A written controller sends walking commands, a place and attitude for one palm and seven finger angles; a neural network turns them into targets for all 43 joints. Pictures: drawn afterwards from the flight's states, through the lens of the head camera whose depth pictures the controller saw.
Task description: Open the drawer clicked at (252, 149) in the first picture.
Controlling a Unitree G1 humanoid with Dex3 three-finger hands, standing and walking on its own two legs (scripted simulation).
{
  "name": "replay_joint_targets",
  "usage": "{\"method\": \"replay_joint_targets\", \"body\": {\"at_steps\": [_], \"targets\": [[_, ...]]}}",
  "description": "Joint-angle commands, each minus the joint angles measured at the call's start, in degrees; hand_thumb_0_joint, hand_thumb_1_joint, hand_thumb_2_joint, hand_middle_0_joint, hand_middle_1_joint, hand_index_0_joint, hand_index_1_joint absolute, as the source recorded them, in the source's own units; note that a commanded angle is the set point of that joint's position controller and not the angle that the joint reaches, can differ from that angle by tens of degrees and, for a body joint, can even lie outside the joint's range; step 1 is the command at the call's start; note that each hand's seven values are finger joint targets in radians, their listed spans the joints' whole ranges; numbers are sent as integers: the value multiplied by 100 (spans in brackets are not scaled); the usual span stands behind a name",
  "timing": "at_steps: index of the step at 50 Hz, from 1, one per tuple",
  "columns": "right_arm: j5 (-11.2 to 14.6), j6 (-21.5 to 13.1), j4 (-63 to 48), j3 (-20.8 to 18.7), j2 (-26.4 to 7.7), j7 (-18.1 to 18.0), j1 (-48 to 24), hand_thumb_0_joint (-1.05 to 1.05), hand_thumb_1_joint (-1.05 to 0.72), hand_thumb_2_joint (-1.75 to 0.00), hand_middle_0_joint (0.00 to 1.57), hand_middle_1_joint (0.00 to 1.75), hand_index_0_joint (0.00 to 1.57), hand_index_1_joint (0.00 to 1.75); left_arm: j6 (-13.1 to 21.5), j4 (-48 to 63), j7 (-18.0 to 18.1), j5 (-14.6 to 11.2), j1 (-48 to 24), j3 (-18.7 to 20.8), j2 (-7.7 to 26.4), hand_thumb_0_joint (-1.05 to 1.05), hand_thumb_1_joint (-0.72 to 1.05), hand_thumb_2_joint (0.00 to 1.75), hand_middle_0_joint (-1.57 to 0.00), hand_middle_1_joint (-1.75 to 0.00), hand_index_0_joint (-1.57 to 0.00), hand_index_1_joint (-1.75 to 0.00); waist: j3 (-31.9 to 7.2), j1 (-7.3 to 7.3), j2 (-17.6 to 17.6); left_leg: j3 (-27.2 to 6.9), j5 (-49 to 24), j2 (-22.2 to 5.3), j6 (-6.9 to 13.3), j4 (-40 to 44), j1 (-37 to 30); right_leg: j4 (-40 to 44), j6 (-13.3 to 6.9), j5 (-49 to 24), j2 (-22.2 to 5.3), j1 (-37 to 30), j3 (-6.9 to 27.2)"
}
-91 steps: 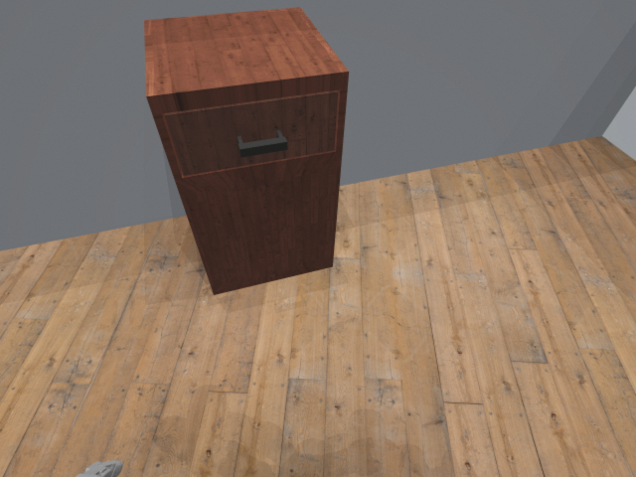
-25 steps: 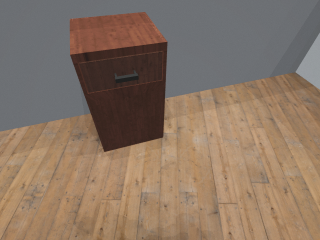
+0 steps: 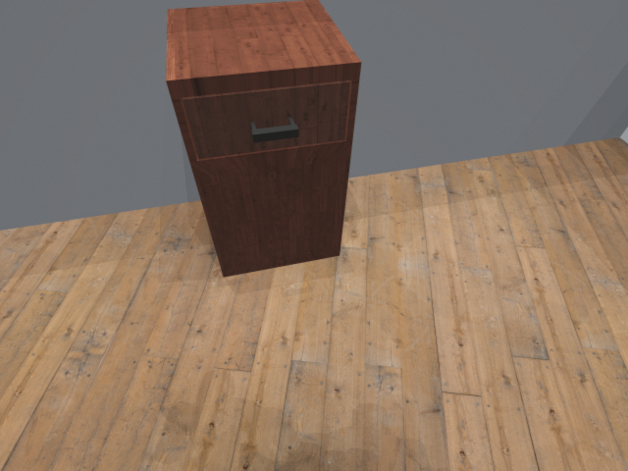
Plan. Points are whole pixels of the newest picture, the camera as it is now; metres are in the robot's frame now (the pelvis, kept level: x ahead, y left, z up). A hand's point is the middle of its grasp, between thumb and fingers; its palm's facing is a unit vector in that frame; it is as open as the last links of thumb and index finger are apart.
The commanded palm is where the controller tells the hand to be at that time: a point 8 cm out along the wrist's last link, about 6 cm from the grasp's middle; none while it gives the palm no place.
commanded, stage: turn to face it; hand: left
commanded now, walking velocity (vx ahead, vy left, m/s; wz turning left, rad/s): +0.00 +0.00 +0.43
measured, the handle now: (274, 128) +0.92 +0.14 -0.10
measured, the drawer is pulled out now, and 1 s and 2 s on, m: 0.00 0.00 0.00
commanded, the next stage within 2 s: take the last steps up to it in 0.44 s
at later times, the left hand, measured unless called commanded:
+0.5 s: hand out of the picture +0.02 +0.20 -0.16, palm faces +0.20 -0.95 -0.25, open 7.4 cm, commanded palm none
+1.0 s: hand out of the picture -0.05 +0.16 -0.18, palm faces +0.23 -0.97 -0.11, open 7.4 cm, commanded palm none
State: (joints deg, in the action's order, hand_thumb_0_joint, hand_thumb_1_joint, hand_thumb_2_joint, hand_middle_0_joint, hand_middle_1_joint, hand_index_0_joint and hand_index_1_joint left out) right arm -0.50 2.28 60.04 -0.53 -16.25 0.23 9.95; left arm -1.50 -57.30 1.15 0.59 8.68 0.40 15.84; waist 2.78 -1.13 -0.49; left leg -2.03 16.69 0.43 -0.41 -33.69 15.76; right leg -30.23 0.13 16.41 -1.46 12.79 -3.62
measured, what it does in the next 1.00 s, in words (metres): steps on the spot: right foot, then left foot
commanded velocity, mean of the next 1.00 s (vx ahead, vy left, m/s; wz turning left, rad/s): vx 0.14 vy -0.07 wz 0.09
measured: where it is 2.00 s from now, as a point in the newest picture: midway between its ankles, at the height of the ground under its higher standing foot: (349, 403)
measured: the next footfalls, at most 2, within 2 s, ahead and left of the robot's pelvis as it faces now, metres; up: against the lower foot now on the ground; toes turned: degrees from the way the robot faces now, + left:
right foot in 0.50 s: +0.02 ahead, -0.12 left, +0.00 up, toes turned +9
left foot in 0.84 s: +0.01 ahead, +0.13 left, +0.00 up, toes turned +18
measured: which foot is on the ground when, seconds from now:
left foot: down 0.00-0.50, up 0.52-0.82, down 0.84-1.00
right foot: down 0.00-0.08, up 0.10-0.48, down 0.50-0.84, up 0.86-1.00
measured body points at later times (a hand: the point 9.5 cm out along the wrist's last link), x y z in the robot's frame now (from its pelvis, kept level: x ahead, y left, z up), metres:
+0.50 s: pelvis -0.01 -0.01 +0.00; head +0.01 -0.01 +0.45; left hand +0.01 +0.25 -0.14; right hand +0.05 -0.24 -0.16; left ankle +0.01 +0.11 -0.73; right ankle -0.02 -0.13 -0.74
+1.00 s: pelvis +0.05 +0.00 +0.01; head +0.05 +0.04 +0.45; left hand -0.06 +0.21 -0.17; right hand +0.09 -0.22 -0.13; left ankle -0.03 +0.11 -0.73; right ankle +0.04 -0.13 -0.66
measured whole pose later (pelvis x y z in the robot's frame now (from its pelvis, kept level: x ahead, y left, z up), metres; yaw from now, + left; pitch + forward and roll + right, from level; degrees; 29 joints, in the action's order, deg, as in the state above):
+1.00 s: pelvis +0.05 +0.00 +0.01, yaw +10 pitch +0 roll -1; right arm -1.6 -3.4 61.1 -1.9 -7.2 -2.1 18.1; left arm -2.3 -64.9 -1.8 2.0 23.4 3.5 10.4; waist 0.7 0.3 3.4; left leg 7.4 19.2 -4.9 -1.3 -26.4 6.5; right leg -61.9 0.5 19.7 -2.9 26.4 -3.4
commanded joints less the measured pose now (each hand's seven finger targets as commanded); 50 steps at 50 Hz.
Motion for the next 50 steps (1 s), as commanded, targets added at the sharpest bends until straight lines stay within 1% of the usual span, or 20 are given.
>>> {"method": "replay_joint_targets", "body": {"at_steps": [1,3,4,5,6,11,18,23,24,25,26,30,36,40,41,42,43,45,48,50], "targets": [[-1,-68,-521,-246,-435,-31,273,0,-90,-90,20,30,20,30,60,493,122,100,133,337,1125,0,90,90,-20,-30,-20,-30,-221,33,1077,244,781,-249,-47,-600,185,599,-929,-2232,-1858,26,1013],[-23,-140,-469,-270,-466,-20,720,0,-90,-90,20,30,20,30,26,602,93,36,141,335,950,0,90,90,-20,-30,-20,-30,-428,-128,315,-34,-868,-472,82,577,-690,-403,-373,-1657,-1332,554,306],[-86,-184,-524,-345,-870,-23,844,0,-90,-90,20,30,20,30,-18,724,62,2,210,288,588,0,90,90,-20,-30,-20,-30,-398,-147,-1094,-1578,-1990,-1459,566,1221,-848,-1478,166,60,-445,1246,-272],[-94,-193,-478,-403,-988,-65,1007,0,-90,-90,20,30,20,30,-48,821,114,23,-121,252,440,0,90,90,-20,-30,-20,-30,-213,-270,-1636,-2511,-2067,-1975,1035,1942,-503,-2531,240,1863,-74,1458,27],[-69,-190,-494,-393,-962,-120,927,0,-90,-90,20,30,20,30,-85,782,118,24,-114,291,503,0,90,90,-20,-30,-20,-30,-141,-170,-1142,-2529,-1463,-1969,1177,2020,-243,-3022,174,1666,-216,1541,496],[-52,-242,-588,-360,-564,-188,577,0,-90,-90,20,30,20,30,-36,528,25,21,282,308,181,0,90,90,-20,-30,-20,-30,-460,31,-617,-1489,-1667,-1305,1082,1700,-708,-2800,279,869,-234,1522,362],[-83,-166,-480,-435,-496,-194,775,0,-90,-90,20,30,20,30,-20,525,52,-1,329,290,-93,0,90,90,-20,-30,-20,-30,-459,-87,-840,-1754,-1698,-1240,1096,1638,-662,-1495,251,983,-4,926,243],[-26,-134,-538,-439,-362,-141,515,0,-90,-90,20,30,20,30,83,287,112,-11,1012,303,-47,0,90,90,-20,-30,-20,-30,-502,221,-584,-1550,-1074,-829,694,1187,173,572,187,-231,23,-553,211],[19,-140,-555,-410,-137,-101,557,0,-90,-90,20,30,20,30,148,275,147,32,1098,345,230,0,90,90,-20,-30,-20,-30,-503,246,13,-1214,-524,-484,410,609,782,1176,51,-301,-541,-1114,806],[40,-136,-679,-344,217,-80,584,0,-90,-90,20,30,20,30,193,314,177,99,1049,431,708,0,90,90,-20,-30,-20,-30,-311,204,1393,-292,588,249,13,-424,1529,1605,-470,-104,-1836,-1110,2130],[-38,-92,-814,-425,26,-72,331,0,-90,-90,20,30,20,30,152,467,147,89,994,430,862,0,90,90,-20,-30,-20,-30,-133,335,1229,-168,1307,260,-10,-1447,1394,1706,-937,-341,-2375,-257,2331],[-97,-65,-454,-394,132,-16,590,0,-90,-90,20,30,20,30,289,316,85,87,804,250,137,0,90,90,-20,-30,-20,-30,184,3,1027,30,448,-150,-21,-2541,1353,1721,-750,-82,-1279,-56,1313],[-119,-251,-576,-316,318,20,-140,0,-90,-90,20,30,20,30,346,-184,2,149,1733,295,197,0,90,90,-20,-30,-20,-30,469,382,929,668,795,-375,-15,-1112,1111,1837,-1040,414,-1267,-200,1492],[-89,-414,-222,-263,368,-82,683,0,-90,-90,20,30,20,30,292,-349,-50,69,1574,319,142,0,90,90,-20,-30,-20,-30,111,10,720,1016,-2,-251,-2,729,-845,1065,-701,430,-759,505,972],[-85,-471,-26,-320,58,-149,1159,0,-90,-90,20,30,20,30,273,-335,-76,50,1570,281,-97,0,90,90,-20,-30,-20,-30,-32,-190,-29,356,282,-759,128,1216,-1827,247,-477,564,-492,1209,742],[-142,-494,135,-484,-547,-203,1762,0,-90,-90,20,30,20,30,272,-196,-144,45,1532,240,-385,0,90,90,-20,-30,-20,-30,-175,-419,-1474,-1508,1066,-2172,615,1843,-2408,-1225,-166,1001,9,2253,73],[-155,-469,163,-557,-871,-250,2163,0,-90,-90,20,30,20,30,284,34,-170,126,1113,256,-276,0,90,90,-20,-30,-20,-30,34,-577,-1246,-2347,928,-2940,1013,2298,-2250,-2307,-100,1538,70,2802,5],[-142,-503,221,-435,-442,-304,1889,0,-90,-90,20,30,20,30,197,19,-203,186,709,354,-106,0,90,90,-20,-30,-20,-30,522,-430,-961,-1820,559,-2753,981,2377,-1477,-3453,-82,947,-331,2978,456],[-120,-626,112,-313,-48,-327,1390,0,-90,-90,20,30,20,30,136,-219,-331,162,1076,367,-385,0,90,90,-20,-30,-20,-30,562,-17,-787,-357,-800,-2087,733,2270,-1036,-3489,65,54,-449,2588,308],[-104,-658,166,-303,-38,-336,1499,0,-90,-90,20,30,20,30,90,-198,-366,141,995,363,-460,0,90,90,-20,-30,-20,-30,543,23,-785,85,-1291,-1964,687,2220,-994,-3273,135,-173,-488,2544,172]]}}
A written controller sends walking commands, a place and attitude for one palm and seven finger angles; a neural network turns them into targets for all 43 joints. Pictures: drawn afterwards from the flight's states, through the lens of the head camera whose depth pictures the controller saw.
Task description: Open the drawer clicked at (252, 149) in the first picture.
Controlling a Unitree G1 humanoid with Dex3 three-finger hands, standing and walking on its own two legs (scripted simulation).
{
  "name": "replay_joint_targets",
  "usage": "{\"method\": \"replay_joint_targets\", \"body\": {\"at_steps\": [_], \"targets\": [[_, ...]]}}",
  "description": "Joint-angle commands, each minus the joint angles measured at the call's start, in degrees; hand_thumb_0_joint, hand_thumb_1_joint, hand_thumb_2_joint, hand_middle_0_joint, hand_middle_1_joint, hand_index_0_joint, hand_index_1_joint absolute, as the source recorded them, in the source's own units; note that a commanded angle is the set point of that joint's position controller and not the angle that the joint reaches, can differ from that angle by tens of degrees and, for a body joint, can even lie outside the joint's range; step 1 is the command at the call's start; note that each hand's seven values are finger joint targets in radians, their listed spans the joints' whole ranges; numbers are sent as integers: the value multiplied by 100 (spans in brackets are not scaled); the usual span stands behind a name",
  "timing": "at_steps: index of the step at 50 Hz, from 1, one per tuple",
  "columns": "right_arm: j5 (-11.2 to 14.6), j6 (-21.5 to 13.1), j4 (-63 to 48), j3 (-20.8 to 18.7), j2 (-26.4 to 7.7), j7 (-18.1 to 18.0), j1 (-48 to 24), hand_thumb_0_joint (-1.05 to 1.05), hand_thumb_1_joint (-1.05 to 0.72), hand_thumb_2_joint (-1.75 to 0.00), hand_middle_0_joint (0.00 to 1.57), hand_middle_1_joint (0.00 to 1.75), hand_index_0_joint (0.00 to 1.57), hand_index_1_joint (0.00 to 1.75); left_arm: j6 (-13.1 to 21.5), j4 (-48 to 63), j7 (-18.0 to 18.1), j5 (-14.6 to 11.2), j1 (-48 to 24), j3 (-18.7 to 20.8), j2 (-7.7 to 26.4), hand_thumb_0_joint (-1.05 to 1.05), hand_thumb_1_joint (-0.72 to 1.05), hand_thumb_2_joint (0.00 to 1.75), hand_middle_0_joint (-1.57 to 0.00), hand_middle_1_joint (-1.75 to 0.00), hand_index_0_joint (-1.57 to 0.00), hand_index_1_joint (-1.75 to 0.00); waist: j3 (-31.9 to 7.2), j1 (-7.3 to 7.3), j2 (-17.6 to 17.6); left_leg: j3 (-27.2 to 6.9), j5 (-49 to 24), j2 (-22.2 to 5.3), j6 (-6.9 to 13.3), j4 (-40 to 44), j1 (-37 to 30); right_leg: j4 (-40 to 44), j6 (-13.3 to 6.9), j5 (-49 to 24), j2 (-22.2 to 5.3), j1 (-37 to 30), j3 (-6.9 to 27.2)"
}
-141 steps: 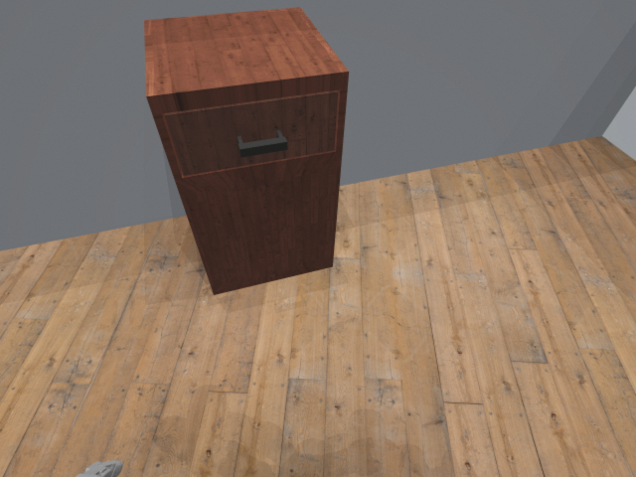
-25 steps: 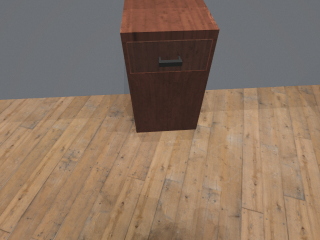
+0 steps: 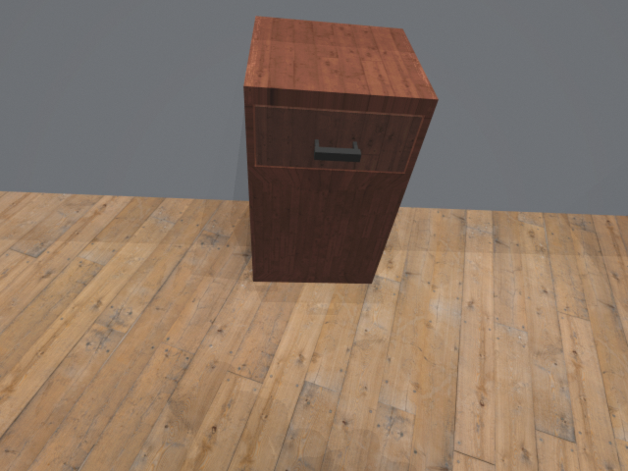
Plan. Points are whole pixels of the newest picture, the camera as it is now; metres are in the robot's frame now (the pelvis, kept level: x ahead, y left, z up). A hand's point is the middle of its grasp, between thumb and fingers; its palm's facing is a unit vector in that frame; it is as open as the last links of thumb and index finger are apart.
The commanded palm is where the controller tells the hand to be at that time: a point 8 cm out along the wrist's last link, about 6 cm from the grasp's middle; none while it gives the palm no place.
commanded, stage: take the last steps up to it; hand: left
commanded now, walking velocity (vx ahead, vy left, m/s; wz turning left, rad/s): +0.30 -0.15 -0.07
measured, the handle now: (336, 149) +0.88 -0.02 -0.11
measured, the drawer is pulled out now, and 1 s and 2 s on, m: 0.00 0.00 0.00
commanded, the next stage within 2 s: come to a stop and stand still in 0.82 s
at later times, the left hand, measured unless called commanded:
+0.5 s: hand (265, 418) +0.23 +0.08 -0.18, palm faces +0.00 -0.98 -0.18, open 7.2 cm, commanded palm none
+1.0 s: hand (314, 325) +0.41 +0.01 -0.18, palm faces -0.06 -0.98 -0.17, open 7.4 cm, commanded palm none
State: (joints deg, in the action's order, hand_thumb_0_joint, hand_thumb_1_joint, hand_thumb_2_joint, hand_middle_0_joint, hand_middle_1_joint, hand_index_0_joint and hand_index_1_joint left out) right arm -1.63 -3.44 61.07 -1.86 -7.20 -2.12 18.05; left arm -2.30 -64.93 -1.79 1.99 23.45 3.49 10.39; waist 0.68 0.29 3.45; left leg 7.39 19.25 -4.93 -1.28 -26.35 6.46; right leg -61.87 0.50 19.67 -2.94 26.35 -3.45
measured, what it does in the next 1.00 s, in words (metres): walks ahead: right foot, then left foot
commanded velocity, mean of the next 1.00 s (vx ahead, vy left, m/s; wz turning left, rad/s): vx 0.19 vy -0.10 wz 0.00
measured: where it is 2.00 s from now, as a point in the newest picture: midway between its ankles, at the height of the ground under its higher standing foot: (345, 446)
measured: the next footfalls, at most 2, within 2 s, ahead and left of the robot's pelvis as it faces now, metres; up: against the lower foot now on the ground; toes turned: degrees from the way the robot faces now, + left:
right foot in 0.24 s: +0.22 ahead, -0.20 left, +0.00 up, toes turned -10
left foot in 0.60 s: +0.31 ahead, -0.01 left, +0.00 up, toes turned +9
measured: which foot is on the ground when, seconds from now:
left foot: down 0.00-0.26, up 0.28-0.58, down 0.60-1.00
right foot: up 0.00-0.22, down 0.24-0.60, up 0.62-1.00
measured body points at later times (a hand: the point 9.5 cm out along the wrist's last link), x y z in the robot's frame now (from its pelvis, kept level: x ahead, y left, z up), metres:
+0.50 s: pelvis +0.17 -0.10 -0.01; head +0.18 -0.09 +0.44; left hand +0.23 +0.13 -0.16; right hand +0.20 -0.34 -0.15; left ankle +0.20 +0.01 -0.69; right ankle +0.19 -0.19 -0.74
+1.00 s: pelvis +0.36 -0.18 -0.01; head +0.40 -0.17 +0.44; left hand +0.41 +0.06 -0.17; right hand +0.26 -0.40 -0.15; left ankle +0.28 -0.02 -0.74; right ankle +0.45 -0.33 -0.73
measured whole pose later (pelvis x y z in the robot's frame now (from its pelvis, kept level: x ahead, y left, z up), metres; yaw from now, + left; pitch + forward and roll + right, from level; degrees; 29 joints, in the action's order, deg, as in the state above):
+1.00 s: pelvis +0.36 -0.18 -0.01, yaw -3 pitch +0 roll +0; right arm -1.5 -1.4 64.3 -3.1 -8.2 -1.1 23.7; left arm 0.0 -60.9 -1.8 1.3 12.6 3.6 11.5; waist 4.6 -3.0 1.0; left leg 10.0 21.6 -9.1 -4.9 -27.1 4.1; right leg -34.1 1.5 7.5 -6.1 25.1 -6.2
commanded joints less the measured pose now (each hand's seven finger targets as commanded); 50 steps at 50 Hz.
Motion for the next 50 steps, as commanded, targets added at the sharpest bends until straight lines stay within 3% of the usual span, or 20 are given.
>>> {"method": "replay_joint_targets", "body": {"at_steps": [1,8,11,12,13,15,17,19,24,28,29,30,31,32,35,38,44,47,49,50], "targets": [[14,-89,97,-168,-925,-94,755,0,-90,-90,20,30,20,30,151,601,-83,-4,-581,45,77,0,90,90,-20,-30,-20,-30,799,-124,-1212,-725,-1582,-1373,768,1499,-45,29,117,-605,-352,1211,79],[-57,-16,218,-312,-1191,-22,765,0,-90,-90,20,30,20,30,235,824,-124,-69,-1331,79,223,0,90,90,-20,-30,-20,-30,850,-168,-1388,-371,-1477,-1430,631,1207,385,2239,-18,-828,-201,-180,-407],[0,37,224,-340,-1215,44,582,0,-90,-90,20,30,20,30,400,323,-49,-53,315,253,760,0,90,90,-20,-30,-20,-30,-170,666,-407,156,-2122,-896,237,-1197,959,3105,-242,-706,128,-2714,-504],[87,27,121,-240,-707,111,861,0,-90,-90,20,30,20,30,492,134,49,-12,1060,442,1497,0,90,90,-20,-30,-20,-30,-952,909,1374,448,90,-225,73,-3300,2208,3892,-685,184,-1378,-3930,1474],[137,51,-181,-153,-531,98,521,0,-90,-90,20,30,20,30,474,98,104,-128,1188,414,1744,0,90,90,-20,-30,-20,-30,-1126,827,1530,-255,1677,119,174,-4628,2837,4671,-1009,95,-2123,-3796,2995],[94,108,-275,-227,-609,128,21,0,-90,-90,20,30,20,30,419,432,207,-106,-29,285,1298,0,90,90,-20,-30,-20,-30,-318,485,904,-712,835,-354,275,-5334,3031,5023,-1114,1456,-1930,-2233,2594],[-14,201,-163,-224,-538,161,156,0,-90,-90,20,30,20,30,468,638,261,-57,-834,94,756,0,90,90,-20,-30,-20,-30,59,9,240,-585,314,-549,195,-4754,2431,4987,-960,785,-1524,-1059,1437],[-24,286,-86,-211,-407,187,491,0,-90,-90,20,30,20,30,518,639,288,-16,-994,36,626,0,90,90,-20,-30,-20,-30,36,-261,260,-438,210,-503,126,-4021,2030,5033,-907,157,-1256,-781,770],[-12,267,-380,-175,-340,244,38,0,-90,-90,20,30,20,30,512,545,268,-5,-774,41,643,0,90,90,-20,-30,-20,-30,243,-170,119,-138,198,-353,95,-2234,1655,5089,-1147,78,-1137,-796,732],[-18,146,-262,-183,-488,187,447,0,-90,-90,20,30,20,30,434,579,197,-74,-825,51,664,0,90,90,-20,-30,-20,-30,291,-471,-192,186,-505,-65,102,-663,215,4258,-916,261,-766,-403,460],[-36,101,-137,-225,-756,149,824,0,-90,-90,20,30,20,30,425,610,149,-91,-727,7,483,0,90,90,-20,-30,-20,-30,163,-596,-870,-330,-64,-349,207,-83,-429,3300,-721,92,-407,-35,261],[-117,51,-41,-366,-1330,90,1338,0,-90,-90,20,30,20,30,406,771,80,-112,-706,-34,165,0,90,90,-20,-30,-20,-30,197,-774,-2219,-2471,1018,-1746,730,1081,-890,1579,-341,430,198,963,-338],[-95,74,-49,-417,-1657,28,1455,0,-90,-90,20,30,20,30,411,1013,44,-26,-1025,4,392,0,90,90,-20,-30,-20,-30,399,-810,-2062,-3718,1203,-2570,1225,1743,-664,330,-263,1139,284,1453,-57],[-70,83,-63,-375,-1544,-20,1159,0,-90,-90,20,30,20,30,345,995,51,31,-1212,69,550,0,90,90,-20,-30,-20,-30,668,-669,-1530,-3625,1169,-2558,1197,1848,-175,-463,-228,755,8,1611,360],[-13,-50,-313,-211,-1005,-38,268,0,-90,-90,20,30,20,30,286,720,-33,56,-755,110,382,0,90,90,-20,-30,-20,-30,696,-122,-859,-1827,-313,-1832,845,1680,259,-589,-18,-367,-357,1280,475],[11,-95,-202,-225,-923,-52,457,0,-90,-90,20,30,20,30,196,614,-22,20,-595,79,192,0,90,90,-20,-30,-20,-30,302,-101,-987,-729,-1986,-1410,771,1365,-22,-222,135,-730,-367,1013,262],[-26,9,-8,-302,-1068,19,720,0,-90,-90,20,30,20,30,229,775,-49,-45,-1272,6,85,0,90,90,-20,-30,-20,-30,433,-338,-1320,-159,-2479,-1207,749,1138,-15,1848,166,-848,-310,490,-301],[-27,92,-7,-342,-1160,29,493,0,-90,-90,20,30,20,30,318,697,-28,-60,-1046,18,112,0,90,90,-20,-30,-20,-30,271,-190,-1537,-82,-2274,-1163,653,613,159,2647,61,-890,-77,-453,-522],[45,120,75,-256,-929,59,442,0,-90,-90,20,30,20,30,450,382,87,-69,-190,43,356,0,90,90,-20,-30,-20,-30,-230,244,-967,129,-2192,-653,281,-440,480,3626,70,-2148,-26,-1934,-474],[99,104,96,-167,-572,84,724,0,-90,-90,20,30,20,30,544,257,202,-44,205,144,934,0,90,90,-20,-30,-20,-30,-833,341,188,278,-605,-300,9,-1494,1322,3592,-151,-4107,-1152,-3247,679]]}}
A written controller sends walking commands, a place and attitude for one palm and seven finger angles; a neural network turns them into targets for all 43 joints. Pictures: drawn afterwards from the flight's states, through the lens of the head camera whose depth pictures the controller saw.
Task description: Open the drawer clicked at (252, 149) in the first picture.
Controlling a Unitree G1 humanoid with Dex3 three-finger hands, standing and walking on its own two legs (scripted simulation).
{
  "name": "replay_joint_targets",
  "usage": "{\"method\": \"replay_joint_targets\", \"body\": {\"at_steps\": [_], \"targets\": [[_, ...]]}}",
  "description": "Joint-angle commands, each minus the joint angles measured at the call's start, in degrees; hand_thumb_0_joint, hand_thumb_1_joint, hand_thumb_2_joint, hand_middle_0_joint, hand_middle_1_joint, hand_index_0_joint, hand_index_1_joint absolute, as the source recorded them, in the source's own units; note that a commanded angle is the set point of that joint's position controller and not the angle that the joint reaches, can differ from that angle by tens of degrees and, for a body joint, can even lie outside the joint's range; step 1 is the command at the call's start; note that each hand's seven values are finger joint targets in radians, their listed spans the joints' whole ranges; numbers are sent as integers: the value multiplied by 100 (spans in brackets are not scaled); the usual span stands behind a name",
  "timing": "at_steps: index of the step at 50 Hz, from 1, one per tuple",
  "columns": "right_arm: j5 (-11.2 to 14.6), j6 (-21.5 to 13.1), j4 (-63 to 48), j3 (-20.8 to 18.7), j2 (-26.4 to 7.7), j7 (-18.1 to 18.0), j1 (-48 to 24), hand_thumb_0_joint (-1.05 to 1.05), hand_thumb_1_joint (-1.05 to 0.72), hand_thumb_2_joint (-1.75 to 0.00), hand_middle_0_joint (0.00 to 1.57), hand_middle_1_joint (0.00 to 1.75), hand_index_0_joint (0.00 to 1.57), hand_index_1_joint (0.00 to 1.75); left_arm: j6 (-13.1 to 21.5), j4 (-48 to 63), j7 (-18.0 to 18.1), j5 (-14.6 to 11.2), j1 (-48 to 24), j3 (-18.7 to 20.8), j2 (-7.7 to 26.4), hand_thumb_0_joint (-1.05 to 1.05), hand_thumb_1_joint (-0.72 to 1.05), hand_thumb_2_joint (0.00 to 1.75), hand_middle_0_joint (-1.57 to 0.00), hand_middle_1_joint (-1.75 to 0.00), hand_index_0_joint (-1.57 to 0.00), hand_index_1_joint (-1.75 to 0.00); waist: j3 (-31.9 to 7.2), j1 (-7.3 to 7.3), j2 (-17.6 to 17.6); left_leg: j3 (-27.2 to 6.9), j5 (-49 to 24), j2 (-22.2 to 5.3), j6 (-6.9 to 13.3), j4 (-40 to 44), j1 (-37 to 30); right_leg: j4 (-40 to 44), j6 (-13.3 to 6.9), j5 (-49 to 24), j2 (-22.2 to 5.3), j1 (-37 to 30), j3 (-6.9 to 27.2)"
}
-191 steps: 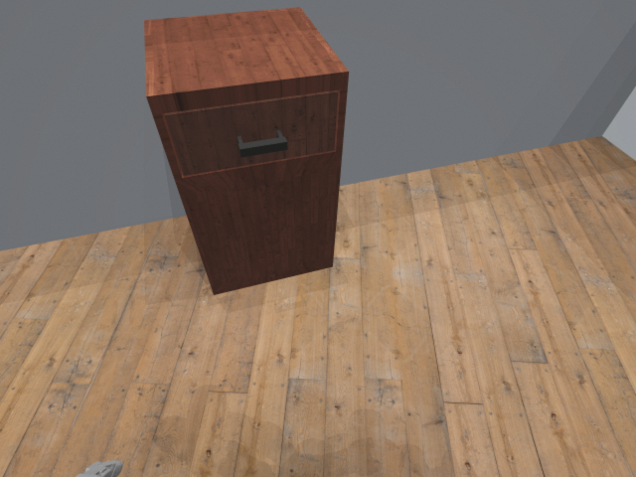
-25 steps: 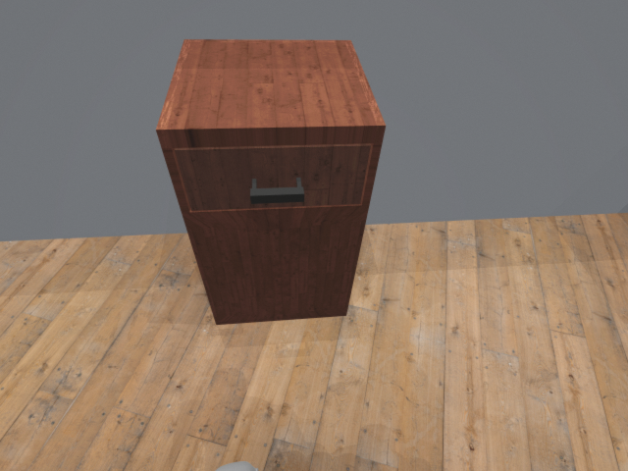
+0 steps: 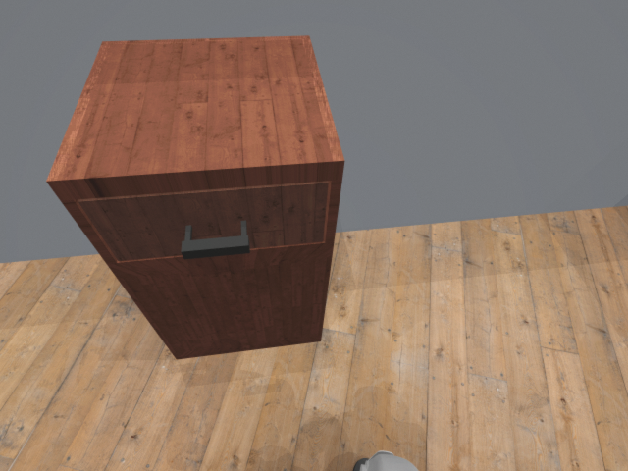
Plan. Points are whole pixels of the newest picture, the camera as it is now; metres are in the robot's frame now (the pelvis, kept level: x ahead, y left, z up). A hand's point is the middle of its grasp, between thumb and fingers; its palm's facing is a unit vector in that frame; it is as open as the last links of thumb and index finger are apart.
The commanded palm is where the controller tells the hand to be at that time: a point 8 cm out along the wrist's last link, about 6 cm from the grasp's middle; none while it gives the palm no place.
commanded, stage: come to a stop and stand still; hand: left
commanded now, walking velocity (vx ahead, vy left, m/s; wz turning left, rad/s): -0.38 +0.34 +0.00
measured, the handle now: (216, 237) +0.51 +0.19 -0.10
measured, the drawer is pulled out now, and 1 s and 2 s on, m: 0.00 0.00 0.00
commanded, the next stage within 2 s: look again from close up in 1.02 s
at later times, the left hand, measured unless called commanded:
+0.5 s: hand out of the picture +0.07 +0.24 -0.18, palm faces +0.12 -0.97 -0.22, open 7.4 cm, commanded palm none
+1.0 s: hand out of the picture -0.03 +0.20 -0.17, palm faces +0.02 -0.98 -0.18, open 7.3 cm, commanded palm none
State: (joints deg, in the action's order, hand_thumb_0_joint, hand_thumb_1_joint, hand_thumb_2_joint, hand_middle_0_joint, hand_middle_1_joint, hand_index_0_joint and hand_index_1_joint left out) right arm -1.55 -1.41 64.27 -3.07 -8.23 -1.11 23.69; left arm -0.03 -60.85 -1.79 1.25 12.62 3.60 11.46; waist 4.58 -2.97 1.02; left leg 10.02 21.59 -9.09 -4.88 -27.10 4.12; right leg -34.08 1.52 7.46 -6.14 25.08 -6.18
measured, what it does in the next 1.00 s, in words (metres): steps on the spot: right foot, then left foot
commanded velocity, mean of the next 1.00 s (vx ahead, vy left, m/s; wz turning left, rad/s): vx -0.06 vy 0.06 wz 0.00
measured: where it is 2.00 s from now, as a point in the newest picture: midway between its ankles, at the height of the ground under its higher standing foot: outside the picture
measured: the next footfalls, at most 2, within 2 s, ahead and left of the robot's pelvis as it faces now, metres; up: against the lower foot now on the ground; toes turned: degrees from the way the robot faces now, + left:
right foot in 0.02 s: +0.13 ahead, -0.15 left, +0.00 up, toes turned -9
left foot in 0.44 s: +0.04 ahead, +0.13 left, +0.00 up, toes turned +4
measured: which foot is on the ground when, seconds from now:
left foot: down 0.00-0.02, up 0.04-0.42, down 0.44-1.00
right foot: up 0.00-0.00, down 0.02-0.44, up 0.46-0.74, down 0.76-1.00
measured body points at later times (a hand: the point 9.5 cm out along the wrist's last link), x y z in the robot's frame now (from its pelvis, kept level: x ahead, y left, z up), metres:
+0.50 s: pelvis +0.00 +0.03 -0.01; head +0.01 +0.06 +0.44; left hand +0.07 +0.29 -0.16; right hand +0.13 -0.21 -0.12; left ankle +0.00 +0.13 -0.73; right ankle +0.07 -0.13 -0.70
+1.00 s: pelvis -0.02 +0.04 +0.01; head -0.02 +0.03 +0.46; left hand -0.02 +0.25 -0.15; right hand -0.04 -0.17 -0.16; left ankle +0.00 +0.13 -0.73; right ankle -0.04 -0.06 -0.73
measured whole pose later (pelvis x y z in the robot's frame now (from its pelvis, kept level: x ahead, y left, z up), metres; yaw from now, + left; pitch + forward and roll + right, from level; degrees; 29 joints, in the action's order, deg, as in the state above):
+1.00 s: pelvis -0.02 +0.04 +0.01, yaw +0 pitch -2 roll +1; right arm -0.2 0.5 66.6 0.3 -7.4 -1.4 17.3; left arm -0.7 -65.9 2.5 0.3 16.5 -0.5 6.8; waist 1.3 -1.1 -0.2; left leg 5.8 10.3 1.2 2.4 -21.6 9.8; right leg -24.0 -1.1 15.6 0.0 6.7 -1.7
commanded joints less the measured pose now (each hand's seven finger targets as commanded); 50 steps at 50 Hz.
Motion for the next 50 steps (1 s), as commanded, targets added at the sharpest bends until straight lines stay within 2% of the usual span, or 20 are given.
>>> {"method": "replay_joint_targets", "body": {"at_steps": [1,2,3,4,6,10,18,19,20,21,22,23,26,30,33,35,37,39,41,50], "targets": [[172,-19,-294,-5,-305,-34,494,0,-90,-90,20,30,20,30,310,-109,240,-7,1333,178,1290,0,90,90,-20,-30,-20,-30,-1728,494,1102,-359,1370,523,301,-2279,1463,826,-721,-4791,-1834,-3118,1636],[201,74,-363,-63,-357,-85,308,0,-90,-90,20,30,20,30,238,11,272,-18,1110,159,1274,0,90,90,-20,-30,-20,-30,-1509,494,778,-702,1665,524,343,-2714,1581,714,-952,-5607,-1910,-2705,1390],[195,150,-374,-88,-378,-111,285,0,-90,-90,20,30,20,30,226,46,319,-11,925,225,1337,0,90,90,-20,-30,-20,-30,-1621,517,1905,-797,1732,625,331,-3395,1820,743,-1103,-5884,-1964,-2681,1706],[178,232,-406,-143,-553,-137,81,0,-90,-90,20,30,20,30,137,125,387,-31,686,191,1079,0,90,90,-20,-30,-20,-30,-1333,552,1913,-1013,1581,608,336,-3800,2025,845,-1245,-5568,-1943,-2397,1725],[120,348,-480,-153,-529,-86,-467,0,-90,-90,20,30,20,30,30,267,470,3,416,198,941,0,90,90,-20,-30,-20,-30,-856,568,783,-1147,1092,640,286,-4305,2336,879,-1217,-4720,-1810,-1880,1376],[23,605,-770,-200,-550,71,-679,0,-90,-90,20,30,20,30,-5,572,562,27,-67,232,983,0,90,90,-20,-30,-20,-30,-904,377,750,-1257,361,698,204,-4360,2290,1284,-1153,-2813,-1759,-1087,1071],[65,370,-1140,-143,-614,144,-726,0,-90,-90,20,30,20,30,-130,1016,413,130,-504,266,1175,0,90,90,-20,-30,-20,-30,-776,244,1209,-692,66,786,324,-1480,1178,1441,-848,66,-1271,-620,965],[68,331,-1099,-131,-630,132,-560,0,-90,-90,20,30,20,30,-171,1015,394,112,-487,252,1152,0,90,90,-20,-30,-20,-30,-753,167,1028,-573,-413,833,332,-690,600,1206,-673,443,-1116,-300,906],[58,273,-1074,-130,-795,127,-394,0,-90,-90,20,30,20,30,-221,1044,368,59,-405,201,987,0,90,90,-20,-30,-20,-30,-709,70,427,-692,-684,731,347,99,183,659,-469,900,-823,52,736],[1,226,-1175,-211,-1272,123,-454,0,-90,-90,20,30,20,30,-275,1121,328,1,-270,126,618,0,90,90,-20,-30,-20,-30,-431,77,-1372,-2139,-454,-281,637,1003,462,-514,-121,1903,-56,718,214],[-39,273,-1450,-256,-1682,99,-831,0,-90,-90,20,30,20,30,-311,1226,326,-7,-373,87,433,0,90,90,-20,-30,-20,-30,-35,68,-2213,-3091,-235,-1090,1088,1752,1820,-1667,19,2518,479,587,265],[-57,285,-1517,-228,-1599,26,-1277,0,-90,-90,20,30,20,30,-365,1146,345,10,-361,126,540,0,90,90,-20,-30,-20,-30,-25,167,-1965,-3028,333,-1048,1262,1870,2280,-2402,-44,2244,395,355,858],[-24,214,-1554,-47,-1103,-46,-1745,0,-90,-90,20,30,20,30,-276,746,281,49,272,158,616,0,90,90,-20,-30,-20,-30,-160,534,-1029,-1903,-552,-309,1222,1365,1639,-3105,-44,1450,484,440,843],[57,119,-1200,10,-953,-105,-1139,0,-90,-90,20,30,20,30,-184,575,297,-7,303,-16,436,0,90,90,-20,-30,-20,-30,-667,332,-747,-1745,-2508,-371,1449,1056,133,-1843,56,1611,387,227,652],[67,108,-879,15,-944,-137,-718,0,-90,-90,20,30,20,30,-148,471,316,-42,146,-125,312,0,90,90,-20,-30,-20,-30,-723,144,-800,-1877,-3183,-492,1538,961,-214,-531,21,1882,364,-368,533],[86,97,-710,33,-924,-126,-657,0,-90,-90,20,30,20,30,-124,266,347,-66,392,-158,265,0,90,90,-20,-30,-20,-30,-746,243,-735,-1853,-3429,-443,1446,879,-138,256,-25,1430,392,-880,513],[151,66,-589,88,-782,-116,-703,0,-90,-90,20,30,20,30,-45,-31,392,-63,784,-199,298,0,90,90,-20,-30,-20,-30,-796,396,-344,-1684,-2732,-153,1100,639,296,1473,-88,263,238,-1728,671],[202,42,-499,142,-549,-58,-681,0,-90,-90,20,30,20,30,40,-138,427,-68,685,-247,449,0,90,90,-20,-30,-20,-30,-541,238,-69,-1378,-1851,269,708,699,622,1505,-340,-586,-326,-1764,1161],[138,78,-312,175,-545,-70,-624,0,-90,-90,20,30,20,30,112,-233,429,-78,618,-273,341,0,90,90,-20,-30,-20,-30,-488,189,721,-1200,-1948,350,637,658,281,1417,-423,-963,-228,-1496,1200],[110,112,124,250,-397,-89,-343,0,-90,-90,20,30,20,30,16,-393,448,-93,733,-309,82,0,90,90,-20,-30,-20,-30,227,265,-83,-1257,-713,323,648,1137,621,1714,-353,788,30,-1079,1070]]}}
